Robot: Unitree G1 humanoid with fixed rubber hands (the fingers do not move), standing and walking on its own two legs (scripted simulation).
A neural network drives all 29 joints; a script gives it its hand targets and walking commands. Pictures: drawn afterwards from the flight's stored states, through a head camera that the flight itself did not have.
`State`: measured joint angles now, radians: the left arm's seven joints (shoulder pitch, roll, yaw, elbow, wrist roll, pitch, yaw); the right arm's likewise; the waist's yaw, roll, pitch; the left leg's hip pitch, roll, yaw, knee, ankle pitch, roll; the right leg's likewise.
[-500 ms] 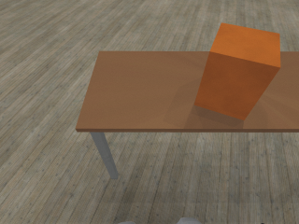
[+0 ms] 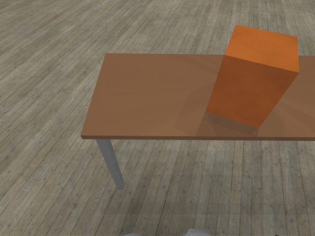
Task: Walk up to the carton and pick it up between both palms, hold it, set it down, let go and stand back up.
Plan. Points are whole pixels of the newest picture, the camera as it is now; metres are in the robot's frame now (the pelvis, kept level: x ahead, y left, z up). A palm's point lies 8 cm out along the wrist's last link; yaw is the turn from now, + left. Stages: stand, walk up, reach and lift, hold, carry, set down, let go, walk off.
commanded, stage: walk up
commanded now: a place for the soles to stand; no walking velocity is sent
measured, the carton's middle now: (247, 77) +0.63 -0.30 +0.03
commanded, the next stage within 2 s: none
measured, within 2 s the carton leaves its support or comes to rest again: neither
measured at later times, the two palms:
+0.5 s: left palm out of the picture +0.06 +0.32 -0.10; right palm out of the picture +0.06 -0.31 -0.10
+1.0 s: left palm out of the picture +0.06 +0.32 -0.10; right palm out of the picture +0.06 -0.31 -0.10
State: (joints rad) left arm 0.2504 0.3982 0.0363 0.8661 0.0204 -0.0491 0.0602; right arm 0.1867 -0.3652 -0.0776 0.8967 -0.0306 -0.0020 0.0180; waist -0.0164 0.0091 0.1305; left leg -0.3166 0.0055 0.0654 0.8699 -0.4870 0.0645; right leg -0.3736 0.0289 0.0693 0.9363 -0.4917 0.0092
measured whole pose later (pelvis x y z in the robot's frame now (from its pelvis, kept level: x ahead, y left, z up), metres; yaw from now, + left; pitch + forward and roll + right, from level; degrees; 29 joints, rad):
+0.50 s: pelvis -0.02 +0.00 +0.00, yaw +0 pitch -5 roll -1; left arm 0.25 0.40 0.04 0.87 0.02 -0.04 0.06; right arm 0.19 -0.36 -0.08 0.90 -0.03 0.01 0.02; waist -0.02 0.00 0.14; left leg -0.32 0.01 0.08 0.87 -0.47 0.06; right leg -0.37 0.02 0.07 0.88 -0.49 0.01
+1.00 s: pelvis -0.01 +0.00 +0.00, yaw +0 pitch -4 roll -1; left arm 0.25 0.40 0.04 0.87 0.02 -0.04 0.06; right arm 0.19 -0.36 -0.08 0.90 -0.03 0.01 0.02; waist -0.02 0.00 0.14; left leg -0.32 0.01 0.07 0.86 -0.48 0.05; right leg -0.35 0.03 0.07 0.81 -0.41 0.00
